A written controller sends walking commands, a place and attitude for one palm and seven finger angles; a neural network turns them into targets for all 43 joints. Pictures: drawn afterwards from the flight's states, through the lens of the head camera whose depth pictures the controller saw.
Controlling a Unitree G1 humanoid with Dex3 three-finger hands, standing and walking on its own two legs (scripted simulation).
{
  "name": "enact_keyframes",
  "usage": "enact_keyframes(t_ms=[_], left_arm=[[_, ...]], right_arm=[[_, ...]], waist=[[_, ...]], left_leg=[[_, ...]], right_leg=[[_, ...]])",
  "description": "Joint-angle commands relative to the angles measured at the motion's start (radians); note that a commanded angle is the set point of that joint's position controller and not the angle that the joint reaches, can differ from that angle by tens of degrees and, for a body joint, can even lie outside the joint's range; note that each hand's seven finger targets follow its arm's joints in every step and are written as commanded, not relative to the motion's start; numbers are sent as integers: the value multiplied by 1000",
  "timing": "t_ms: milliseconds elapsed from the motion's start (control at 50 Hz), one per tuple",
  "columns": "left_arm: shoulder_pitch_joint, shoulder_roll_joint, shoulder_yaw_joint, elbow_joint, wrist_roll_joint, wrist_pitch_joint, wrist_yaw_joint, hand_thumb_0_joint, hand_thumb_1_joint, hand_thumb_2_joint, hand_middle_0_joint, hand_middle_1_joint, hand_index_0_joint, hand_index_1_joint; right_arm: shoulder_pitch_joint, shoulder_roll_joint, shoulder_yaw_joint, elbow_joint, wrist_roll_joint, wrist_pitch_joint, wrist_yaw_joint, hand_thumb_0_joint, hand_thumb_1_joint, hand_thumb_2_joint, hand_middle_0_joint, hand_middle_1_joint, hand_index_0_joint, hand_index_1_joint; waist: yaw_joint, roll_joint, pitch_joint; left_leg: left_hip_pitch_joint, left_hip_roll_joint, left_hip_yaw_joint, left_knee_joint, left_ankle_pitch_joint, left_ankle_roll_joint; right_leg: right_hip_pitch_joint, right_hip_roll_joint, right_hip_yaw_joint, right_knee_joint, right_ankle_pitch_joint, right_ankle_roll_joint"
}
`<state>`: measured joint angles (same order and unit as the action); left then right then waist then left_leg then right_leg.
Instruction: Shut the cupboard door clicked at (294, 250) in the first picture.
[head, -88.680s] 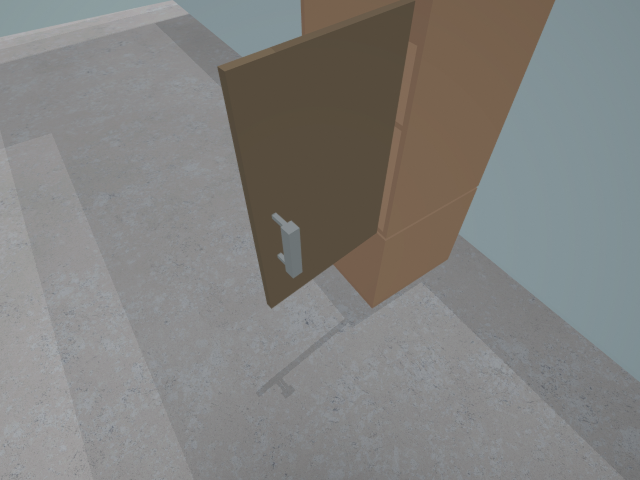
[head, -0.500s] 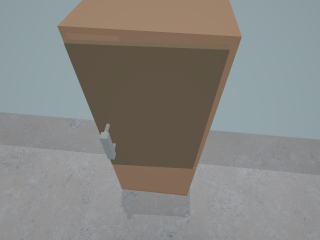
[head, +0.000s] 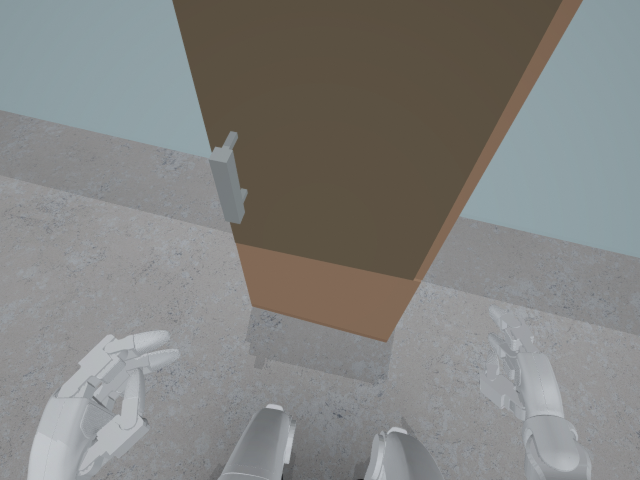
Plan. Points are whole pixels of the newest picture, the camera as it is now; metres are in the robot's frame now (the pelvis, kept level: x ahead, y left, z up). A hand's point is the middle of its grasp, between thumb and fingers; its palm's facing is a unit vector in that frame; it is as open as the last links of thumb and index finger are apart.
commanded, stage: raise the hand and make a fist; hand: left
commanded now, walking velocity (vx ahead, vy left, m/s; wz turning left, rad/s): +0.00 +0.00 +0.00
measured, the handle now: (233, 178) +0.50 +0.22 +0.02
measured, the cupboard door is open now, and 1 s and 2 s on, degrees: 3 3 3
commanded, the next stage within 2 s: bring the fist close to the handle in 1.38 s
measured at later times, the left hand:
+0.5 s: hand (164, 379) +0.20 +0.20 +0.04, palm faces -0.10 -1.00 -0.02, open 3.4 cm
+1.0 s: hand (141, 336) +0.24 +0.23 +0.06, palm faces -0.04 -1.00 -0.04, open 3.1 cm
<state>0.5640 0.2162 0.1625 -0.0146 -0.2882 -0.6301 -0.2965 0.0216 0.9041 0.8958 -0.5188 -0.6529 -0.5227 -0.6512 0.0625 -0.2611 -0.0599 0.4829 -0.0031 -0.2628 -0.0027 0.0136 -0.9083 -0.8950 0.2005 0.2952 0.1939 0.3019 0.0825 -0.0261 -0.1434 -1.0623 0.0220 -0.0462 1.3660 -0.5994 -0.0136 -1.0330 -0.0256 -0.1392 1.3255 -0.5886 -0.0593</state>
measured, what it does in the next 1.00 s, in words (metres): stands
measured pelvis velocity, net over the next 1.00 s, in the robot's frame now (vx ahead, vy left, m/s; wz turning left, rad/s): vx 0.01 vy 0.04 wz -0.03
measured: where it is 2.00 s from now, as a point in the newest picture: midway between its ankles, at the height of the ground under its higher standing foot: outside the picture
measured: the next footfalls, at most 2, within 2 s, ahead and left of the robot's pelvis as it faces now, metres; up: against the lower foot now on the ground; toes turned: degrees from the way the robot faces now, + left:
none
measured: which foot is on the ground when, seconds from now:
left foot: down 0.00-1.00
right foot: down 0.00-1.00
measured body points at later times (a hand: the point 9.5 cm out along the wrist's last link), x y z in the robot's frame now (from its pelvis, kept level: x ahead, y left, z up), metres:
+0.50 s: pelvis -0.01 +0.03 +0.00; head +0.07 +0.04 +0.44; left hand +0.20 +0.25 +0.05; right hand +0.15 -0.24 -0.07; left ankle +0.03 +0.12 -0.61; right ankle +0.03 -0.09 -0.61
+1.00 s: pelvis +0.01 +0.04 +0.01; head +0.09 +0.07 +0.45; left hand +0.23 +0.29 +0.07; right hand +0.20 -0.18 -0.06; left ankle +0.03 +0.12 -0.61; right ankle +0.03 -0.09 -0.61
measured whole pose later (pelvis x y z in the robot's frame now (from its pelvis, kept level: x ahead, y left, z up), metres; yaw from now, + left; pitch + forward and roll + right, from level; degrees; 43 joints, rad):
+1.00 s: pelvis +0.01 +0.04 +0.01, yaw -2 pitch +19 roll -4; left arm 0.40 0.27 0.17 -0.09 -0.28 -0.42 -0.28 0.02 0.90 0.90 -1.29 -1.49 -1.29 -1.49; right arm 0.22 -0.22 0.02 0.46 0.01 -0.16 -0.02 0.02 -0.90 -0.89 0.21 0.30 0.20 0.30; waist 0.01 0.02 -0.18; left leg -1.08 0.01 -0.01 1.33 -0.60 0.05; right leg -1.03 -0.03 -0.10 1.25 -0.55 0.00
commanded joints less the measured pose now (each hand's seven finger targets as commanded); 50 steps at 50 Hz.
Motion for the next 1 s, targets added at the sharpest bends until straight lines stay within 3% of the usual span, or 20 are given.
enact_keyframes(t_ms=[0,20,60,100,160,200,240,300,360,400,440,500,540,600,640,700,780,820,900,980], left_arm=[[-306,103,-71,-359,-22,-63,-97,0,900,900,-695,-840,-695,-840],[-266,114,-57,-280,-23,-4,-117,0,900,900,-713,-860,-713,-860],[-159,136,-8,-150,-17,143,-146,0,900,900,-750,-900,-750,-900],[-53,177,78,-84,-21,291,-143,0,900,900,-787,-940,-787,-940],[-56,187,171,-219,-59,383,-68,0,900,900,-842,-1000,-842,-1000],[-58,179,212,-259,-67,335,20,0,900,900,-878,-1040,-878,-1040],[-71,151,183,-305,-53,240,74,0,900,900,-915,-1080,-915,-1080],[-139,96,52,-291,-4,99,78,0,900,900,-970,-1140,-970,-1140],[-139,65,-39,-186,12,40,21,0,900,900,-1025,-1200,-1025,-1200],[-148,86,-47,-154,5,50,-21,0,900,900,-1062,-1240,-1062,-1240],[-151,137,-2,-165,0,74,-39,0,900,900,-1098,-1280,-1098,-1280],[-161,225,109,-287,-16,99,-4,0,900,900,-1153,-1340,-1153,-1340],[-117,187,120,-340,-30,104,35,0,900,900,-1190,-1380,-1190,-1380],[-87,137,90,-336,-26,118,76,0,900,900,-1245,-1440,-1245,-1440],[-88,82,15,-281,-1,140,74,0,900,900,-1282,-1480,-1282,-1480],[-130,62,-57,-185,41,186,37,0,900,900,-1300,-1500,-1300,-1500],[-209,134,-2,-201,41,199,-3,0,900,900,-1300,-1500,-1300,-1500],[-249,186,65,-290,21,172,-1,0,900,900,-1300,-1500,-1300,-1500],[-201,186,115,-345,-17,122,28,0,900,900,-1300,-1500,-1300,-1500],[-147,108,40,-215,-9,156,7,0,900,900,-1300,-1500,-1300,-1500]], right_arm=[[88,-126,-9,-97,15,-43,-56,0,-900,-900,200,300,200,300],[104,-122,-13,-92,24,-38,-63,0,-900,-900,200,300,200,300],[100,-116,-14,-105,46,-17,-71,0,-900,-900,200,300,200,300],[69,-106,-14,-140,58,18,-69,0,-900,-900,200,300,200,300],[35,-68,-11,-187,57,46,-62,0,-900,-900,200,300,200,300],[32,-44,-7,-170,47,44,-63,0,-900,-900,200,300,200,300],[66,-34,-10,-147,37,28,-57,0,-900,-900,200,300,200,300],[85,-59,-6,-114,22,8,-49,0,-900,-900,200,300,200,300],[116,-93,-9,-103,24,-7,-49,0,-900,-900,200,300,200,300],[120,-112,-9,-116,33,-16,-57,0,-900,-900,200,300,200,300],[124,-125,-12,-131,41,-18,-64,0,-900,-900,200,300,200,300],[120,-121,-11,-153,35,-10,-66,0,-900,-900,200,300,200,300],[118,-106,-10,-162,30,3,-61,0,-900,-900,200,300,200,300],[123,-98,-7,-162,22,25,-49,0,-900,-900,200,300,200,300],[130,-105,-5,-156,20,41,-39,0,-900,-900,200,300,200,300],[143,-124,3,-162,23,54,-38,0,-900,-900,200,300,200,300],[150,-138,5,-181,25,52,-47,0,-900,-900,200,300,200,300],[147,-131,7,-186,19,47,-50,0,-900,-900,200,300,200,300],[148,-110,10,-173,14,42,-41,0,-900,-900,200,300,200,300],[151,-117,5,-158,17,57,-30,0,-900,-900,200,300,200,300]], waist=[[-168,75,-216],[-165,30,-215],[-128,-39,-211],[-49,-60,-280],[-7,-56,-347],[7,-50,-330],[-7,-5,-299],[-76,26,-204],[-123,20,-131],[-124,26,-117],[-99,41,-166],[-47,131,-286],[-28,146,-338],[-43,149,-319],[-79,130,-249],[-122,91,-147],[-110,65,-184],[-75,144,-279],[-45,188,-352],[-84,117,-280]], left_leg=[[90,-19,5,-93,159,59],[56,-20,7,-92,144,54],[12,-20,15,-120,138,53],[8,-34,26,-154,184,52],[43,-45,25,-194,242,38],[50,-35,12,-208,265,32],[74,-28,5,-231,287,25],[78,-23,0,-221,243,33],[56,-28,-10,-223,112,35],[38,-33,-15,-233,50,41],[59,-33,-21,-263,16,40],[135,-35,-26,-297,94,37],[212,-29,-36,-318,199,25],[240,-23,-46,-317,282,17],[234,-14,-55,-315,267,8],[179,-12,-74,-320,184,13],[186,-12,-84,-325,157,8],[244,-17,-77,-313,252,-4],[314,-15,-73,-292,435,-25],[242,-14,-57,-280,376,-13]], right_leg=[[92,39,222,-288,21,26],[118,31,233,-309,-2,35],[182,19,242,-348,-38,46],[298,9,253,-350,-4,48],[399,-15,250,-345,112,69],[397,-3,224,-315,177,64],[347,6,188,-284,232,52],[190,25,144,-251,148,33],[81,25,141,-275,-27,29],[68,23,156,-289,-92,25],[83,22,149,-283,-96,24],[148,36,115,-236,20,16],[176,41,79,-205,135,15],[161,54,54,-191,199,16],[113,53,41,-194,193,22],[66,55,40,-209,151,23],[76,53,45,-210,139,20],[97,52,49,-186,184,12],[120,60,46,-165,259,9],[113,56,41,-185,249,20]])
